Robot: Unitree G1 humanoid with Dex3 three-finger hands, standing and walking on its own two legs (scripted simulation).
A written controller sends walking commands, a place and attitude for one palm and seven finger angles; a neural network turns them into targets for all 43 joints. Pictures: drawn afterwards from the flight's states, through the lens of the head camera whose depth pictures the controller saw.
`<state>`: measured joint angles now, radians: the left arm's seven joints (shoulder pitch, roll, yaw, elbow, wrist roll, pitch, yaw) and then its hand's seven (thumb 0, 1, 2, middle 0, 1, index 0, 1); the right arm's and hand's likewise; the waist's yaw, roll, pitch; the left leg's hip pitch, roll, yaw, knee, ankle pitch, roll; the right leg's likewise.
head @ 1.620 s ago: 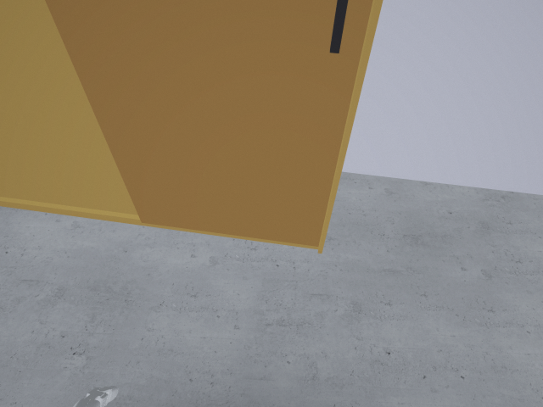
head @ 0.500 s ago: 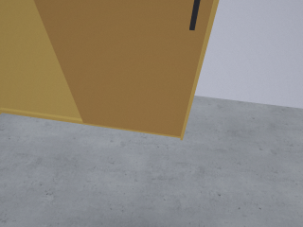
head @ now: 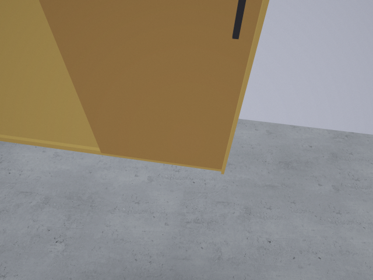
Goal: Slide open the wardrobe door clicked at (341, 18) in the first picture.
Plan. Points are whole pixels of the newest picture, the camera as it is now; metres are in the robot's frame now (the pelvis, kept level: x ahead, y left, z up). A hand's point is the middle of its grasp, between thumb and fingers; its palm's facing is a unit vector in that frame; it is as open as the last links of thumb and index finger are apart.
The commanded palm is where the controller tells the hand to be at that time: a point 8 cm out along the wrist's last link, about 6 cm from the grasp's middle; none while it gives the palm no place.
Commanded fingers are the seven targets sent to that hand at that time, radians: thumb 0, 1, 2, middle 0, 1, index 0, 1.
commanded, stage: take the last steps up to it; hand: right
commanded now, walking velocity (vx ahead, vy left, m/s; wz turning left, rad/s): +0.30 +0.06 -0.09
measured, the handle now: (241, 4) +0.88 -0.13 +0.24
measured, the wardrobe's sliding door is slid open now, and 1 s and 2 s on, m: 0.00 0.00 0.00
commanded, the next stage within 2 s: come to a stop and stand still in 1.12 s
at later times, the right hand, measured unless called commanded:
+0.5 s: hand out of the picture +0.14 -0.17 -0.19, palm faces -0.03 +0.99 -0.17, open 7.4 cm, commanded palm none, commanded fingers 0.00 -0.90 -0.90 0.20 0.30 0.20 0.30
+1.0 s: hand (234, 260) +0.22 -0.12 -0.19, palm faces +0.17 +0.98 -0.13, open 7.3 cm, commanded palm none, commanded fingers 0.00 -0.90 -0.90 0.20 0.30 0.20 0.30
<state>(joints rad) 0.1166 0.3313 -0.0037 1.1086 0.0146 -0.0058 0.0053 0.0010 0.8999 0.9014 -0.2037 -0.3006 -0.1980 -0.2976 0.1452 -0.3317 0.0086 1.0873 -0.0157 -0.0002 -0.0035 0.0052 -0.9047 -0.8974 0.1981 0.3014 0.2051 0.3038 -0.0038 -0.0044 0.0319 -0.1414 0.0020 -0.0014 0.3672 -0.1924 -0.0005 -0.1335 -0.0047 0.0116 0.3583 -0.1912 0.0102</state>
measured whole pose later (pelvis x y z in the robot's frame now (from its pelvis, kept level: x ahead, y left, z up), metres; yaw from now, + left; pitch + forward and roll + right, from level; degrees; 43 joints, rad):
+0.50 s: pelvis +0.11 +0.01 -0.01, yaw -1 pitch +0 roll +0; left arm 0.47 0.12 0.01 1.15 0.03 -0.06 0.03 0.00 0.90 0.90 -0.20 -0.30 -0.20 -0.30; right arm 0.25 -0.18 -0.03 1.07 -0.02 0.00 0.03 0.01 -0.91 -0.90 0.20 0.30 0.20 0.30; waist 0.06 0.00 0.07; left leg -0.46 0.05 0.08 0.87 -0.43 0.01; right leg -0.02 -0.03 0.03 0.42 -0.40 0.01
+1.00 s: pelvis +0.29 +0.04 -0.01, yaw -5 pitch -1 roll +3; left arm 0.13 0.16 0.05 1.00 0.03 -0.03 -0.01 0.00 0.91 0.90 -0.20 -0.30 -0.19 -0.30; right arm 0.40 -0.15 -0.03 1.11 -0.03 -0.05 -0.01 0.00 -0.92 -0.90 0.20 0.30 0.20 0.30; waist -0.04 0.01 0.02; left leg -0.07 -0.01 0.18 0.43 -0.33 0.02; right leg -0.43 -0.10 -0.11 0.67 -0.25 -0.01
